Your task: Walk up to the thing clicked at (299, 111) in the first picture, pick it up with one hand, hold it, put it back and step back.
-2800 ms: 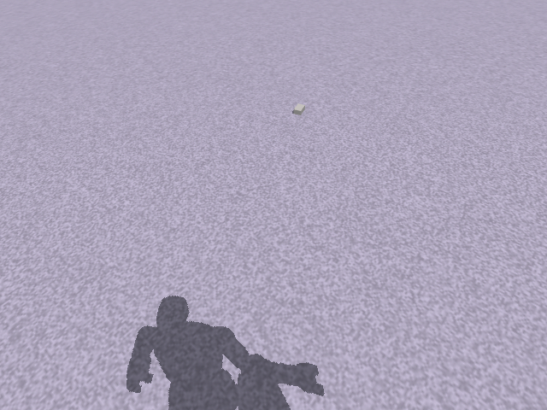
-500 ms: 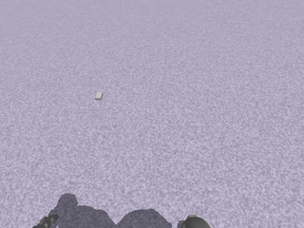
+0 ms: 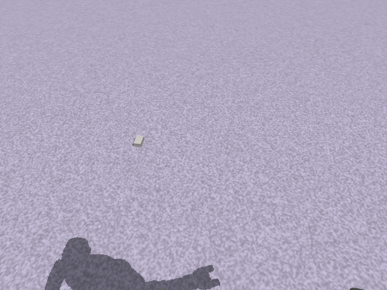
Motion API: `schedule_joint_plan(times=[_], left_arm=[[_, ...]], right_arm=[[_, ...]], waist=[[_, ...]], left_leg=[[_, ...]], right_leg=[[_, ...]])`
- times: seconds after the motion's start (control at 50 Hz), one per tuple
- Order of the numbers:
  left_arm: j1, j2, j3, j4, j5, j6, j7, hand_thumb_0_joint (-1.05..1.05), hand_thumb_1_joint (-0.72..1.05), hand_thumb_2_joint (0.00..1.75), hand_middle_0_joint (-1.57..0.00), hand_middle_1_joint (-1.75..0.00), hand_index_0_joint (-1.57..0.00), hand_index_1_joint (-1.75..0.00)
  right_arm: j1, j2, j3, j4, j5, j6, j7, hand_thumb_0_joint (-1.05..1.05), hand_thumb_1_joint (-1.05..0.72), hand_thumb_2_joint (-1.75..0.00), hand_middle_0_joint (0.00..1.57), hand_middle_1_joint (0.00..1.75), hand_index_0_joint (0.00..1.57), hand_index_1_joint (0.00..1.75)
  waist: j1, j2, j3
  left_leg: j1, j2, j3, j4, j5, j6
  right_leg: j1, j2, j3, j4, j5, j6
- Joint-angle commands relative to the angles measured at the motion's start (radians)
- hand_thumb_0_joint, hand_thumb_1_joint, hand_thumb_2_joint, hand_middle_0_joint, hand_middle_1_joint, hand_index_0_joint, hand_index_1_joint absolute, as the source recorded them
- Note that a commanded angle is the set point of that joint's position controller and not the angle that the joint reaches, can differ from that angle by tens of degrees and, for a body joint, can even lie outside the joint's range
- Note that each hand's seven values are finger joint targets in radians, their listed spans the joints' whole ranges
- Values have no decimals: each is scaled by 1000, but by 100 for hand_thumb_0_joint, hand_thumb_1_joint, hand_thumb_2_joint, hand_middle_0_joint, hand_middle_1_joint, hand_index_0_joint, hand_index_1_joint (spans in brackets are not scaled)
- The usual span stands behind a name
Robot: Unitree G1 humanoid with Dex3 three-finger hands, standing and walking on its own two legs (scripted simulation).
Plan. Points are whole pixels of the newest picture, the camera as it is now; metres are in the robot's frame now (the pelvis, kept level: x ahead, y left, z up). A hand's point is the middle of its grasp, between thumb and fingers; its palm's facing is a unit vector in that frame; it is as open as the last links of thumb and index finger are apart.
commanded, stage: walk up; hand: left
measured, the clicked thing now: (139, 141) +1.18 +0.45 -0.73
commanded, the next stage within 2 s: none
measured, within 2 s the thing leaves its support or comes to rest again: neither
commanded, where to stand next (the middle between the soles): +0.76 +0.25 m, yaw -5 degrees
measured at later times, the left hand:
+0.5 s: hand (93, 203) +0.36 +0.31 -0.11, palm faces -0.12 -0.89 -0.44, open 7.4 cm
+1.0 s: hand (57, 187) +0.43 +0.46 -0.15, palm faces -0.05 -0.90 -0.43, open 7.4 cm
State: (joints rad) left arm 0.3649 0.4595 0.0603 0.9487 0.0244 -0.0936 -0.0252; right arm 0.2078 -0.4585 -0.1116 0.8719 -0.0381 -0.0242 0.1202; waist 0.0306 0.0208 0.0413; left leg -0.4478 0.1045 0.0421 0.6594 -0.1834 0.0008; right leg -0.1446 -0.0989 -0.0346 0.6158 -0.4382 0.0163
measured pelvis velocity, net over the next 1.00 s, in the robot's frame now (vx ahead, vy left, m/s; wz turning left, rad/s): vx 0.39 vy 0.16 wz -0.03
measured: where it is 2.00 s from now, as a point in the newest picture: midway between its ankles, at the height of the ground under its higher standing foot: (156, 207)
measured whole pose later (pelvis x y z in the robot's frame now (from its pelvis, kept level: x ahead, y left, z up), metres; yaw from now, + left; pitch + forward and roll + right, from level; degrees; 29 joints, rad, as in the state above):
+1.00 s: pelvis +0.39 +0.16 +0.00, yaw -2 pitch -3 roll -1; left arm 0.33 0.46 0.07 0.94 0.01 -0.06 0.01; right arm 0.25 -0.42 -0.09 0.85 -0.04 -0.03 0.10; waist 0.00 -0.02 0.08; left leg -0.40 0.07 0.06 0.70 -0.25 0.01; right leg -0.27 -0.08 0.01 0.96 -0.48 -0.04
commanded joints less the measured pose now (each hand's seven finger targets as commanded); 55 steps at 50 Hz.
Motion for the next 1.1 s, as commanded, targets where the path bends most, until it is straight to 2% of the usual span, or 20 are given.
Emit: schedule_joint_plan(times=[0.0, 0.02, 0.1, 0.24, 0.36, 0.42, 0.44, 0.46, 0.48, 0.5, 0.58, 0.64, 0.8, 0.88, 0.9, 0.92, 0.94, 0.96, 1.02, 1.08], left_arm=[[-7, 89, 6, -113, -29, -25, 23, 0, 90, 90, -20, -30, -20, -30], [-46, 201, 32, -95, -26, -18, 44, 0, 90, 90, -20, -30, -20, -30], [-17, 205, 34, -28, -55, -6, 22, 0, 90, 90, -20, -30, -20, -30], [-148, 149, 26, -89, -37, 16, 4, 0, 90, 90, -20, -30, -20, -30], [-204, 124, 31, -114, -34, 10, 1, 0, 90, 90, -20, -30, -20, -30], [19, 172, 64, -59, -24, 1, 25, 0, 90, 90, -20, -30, -20, -30], [116, 247, 92, -49, -19, -7, 38, 0, 90, 90, -20, -30, -20, -30], [106, 290, 96, -77, -22, -11, 49, 0, 90, 90, -20, -30, -20, -30], [45, 295, 95, -84, -31, -1, 54, 0, 90, 90, -20, -30, -20, -30], [2, 274, 88, -104, -43, -3, 58, 0, 90, 90, -20, -30, -20, -30], [-104, 202, 61, -117, -36, -25, 51, 0, 90, 90, -20, -30, -20, -30], [-114, 211, 67, -135, -22, -39, 40, 0, 90, 90, -20, -30, -20, -30], [-71, 254, 82, -129, -10, -41, 28, 0, 90, 90, -20, -30, -20, -30], [-127, 247, 73, -142, -8, -23, 31, 0, 90, 90, -20, -30, -20, -30], [-81, 191, 51, -138, -4, -17, 32, 0, 90, 90, -20, -30, -20, -30], [-10, 90, 19, -136, -12, -12, 27, 0, 90, 90, -20, -30, -20, -30], [27, 106, 18, -132, -31, -2, 37, 0, 90, 90, -20, -30, -20, -30], [-12, 198, 34, -114, -23, 2, 50, 0, 90, 90, -20, -30, -20, -30], [-16, 204, 36, -76, -41, 1, 35, 0, 90, 90, -20, -30, -20, -30], [42, 169, 34, -51, -41, 14, 22, 0, 90, 90, -20, -30, -20, -30]], right_arm=[[228, -334, -97, -27, -6, -54, -50, 0, -90, -90, 20, 30, 20, 30], [186, -348, -99, -39, 28, -49, -52, 0, -90, -90, 20, 30, 20, 30], [47, -203, -41, -71, 29, -59, -67, 0, -90, -90, 20, 30, 20, 30], [109, -188, -37, -83, 17, -67, -72, 0, -90, -90, 20, 30, 20, 30], [118, -183, -40, -115, 7, -38, -74, 0, -90, -90, 20, 30, 20, 30], [124, -148, -25, -137, 19, -32, -76, 0, -90, -90, 20, 30, 20, 30], [155, -96, -7, -154, 22, -36, -73, 0, -90, -90, 20, 30, 20, 30], [225, -85, 6, -144, 19, -27, -74, 0, -90, -90, 20, 30, 20, 30], [190, -197, -20, -122, 14, -10, -83, 0, -90, -90, 20, 30, 20, 30], [153, -207, -26, -110, 11, -6, -87, 0, -90, -90, 20, 30, 20, 30], [176, -152, -13, -67, 34, 2, -61, 0, -90, -90, 20, 30, 20, 30], [162, -135, -18, -66, 22, 16, -46, 0, -90, -90, 20, 30, 20, 30], [-20, -133, -33, -100, 2, -5, -11, 0, -90, -90, 20, 30, 20, 30], [163, -172, -58, -35, -4, -15, -23, 0, -90, -90, 20, 30, 20, 30], [270, -218, -76, 3, -5, -21, -36, 0, -90, -90, 20, 30, 20, 30], [301, -282, -89, -4, -14, -27, -52, 0, -90, -90, 20, 30, 20, 30], [214, -333, -86, -55, 1, -32, -57, 0, -90, -90, 20, 30, 20, 30], [179, -336, -88, -62, 29, -27, -56, 0, -90, -90, 20, 30, 20, 30], [82, -207, -38, -94, 25, -35, -72, 0, -90, -90, 20, 30, 20, 30], [104, -199, -31, -90, 34, -51, -77, 0, -90, -90, 20, 30, 20, 30]], waist=[[-158, 401, -110], [-149, 277, -86], [-45, 109, 40], [-72, 119, 52], [-78, 57, 5], [41, -85, -154], [81, -233, -229], [52, -262, -243], [57, -141, -202], [42, -84, -127], [-38, -110, 47], [-50, -126, 73], [1, -166, 46], [-128, -66, -62], [-171, 109, -127], [-171, 358, -97], [-123, 353, -76], [-119, 275, -52], [-57, 138, 48], [-38, 151, -1]], left_leg=[[603, 277, -597, -401, -417, 135], [523, 337, -693, -438, -430, 205], [279, 147, -209, -401, -30, 84], [353, 135, -75, -432, 206, 157], [348, 110, -24, -288, 372, 123], [274, 39, 47, 87, 386, 70], [79, -49, 58, 325, 96, 40], [-155, -134, -19, 462, -384, 10], [-204, -87, -107, 570, -384, 19], [-190, -67, -146, 599, -344, 14], [-74, -53, -169, 457, -124, 21], [-74, -41, -151, 393, -63, -19], [33, 34, -43, 2, 19, -16], [347, -23, 18, -88, -52, 21], [495, -44, -23, -124, -152, 42], [530, 117, -291, -289, -349, 84], [498, 276, -630, -436, -441, 144], [430, 323, -679, -437, -481, 233], [262, 161, -315, -395, -183, 149], [293, 130, -199, -365, 38, 157]], right_leg=[[-670, 161, 20, 595, -89, -55], [-646, 105, 102, 649, -84, -81], [-488, 17, 141, 505, 144, -66], [-463, 22, 41, 214, 241, -19], [-217, 77, -60, -26, 291, -57], [146, 85, -58, -164, 318, -94], [333, -119, 251, -210, 220, -145], [457, -340, 621, -242, 196, -244], [349, -389, 737, -283, 32, -341], [225, -365, 685, -332, -9, -335], [-66, -145, 234, -370, 233, -168], [-129, -144, 153, -396, 233, -218], [-126, -146, 60, -335, 120, -202], [-220, -148, 51, -75, 190, -167], [-283, -78, -5, 201, 229, -131], [-445, 62, -38, 471, -20, -80], [-586, 144, 6, 571, -103, -66], [-574, 74, 68, 627, -105, -86], [-483, 15, 128, 536, 68, -79], [-410, 14, 77, 442, 135, -46]])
